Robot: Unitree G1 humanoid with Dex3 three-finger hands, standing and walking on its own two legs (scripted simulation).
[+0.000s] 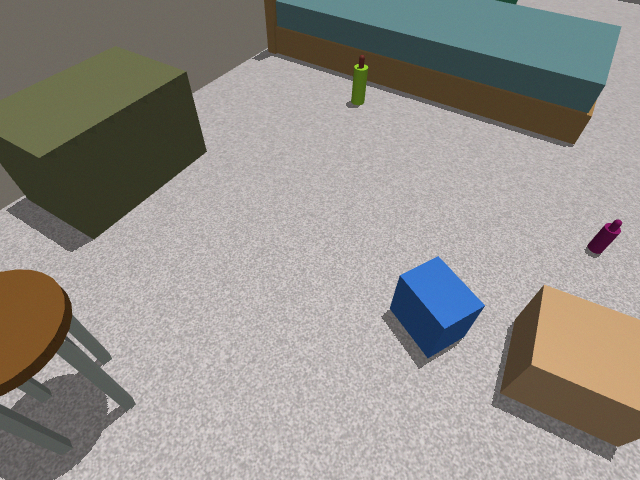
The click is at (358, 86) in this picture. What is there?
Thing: necked bottle
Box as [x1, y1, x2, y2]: [351, 55, 367, 104]
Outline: 363,55 359,57 359,63 354,66 351,101 354,104 361,104 363,103 367,66 363,63
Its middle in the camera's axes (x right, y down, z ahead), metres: +0.24 -0.91 +2.21
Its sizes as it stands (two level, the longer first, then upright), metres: 0.078 0.078 0.276
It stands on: the floor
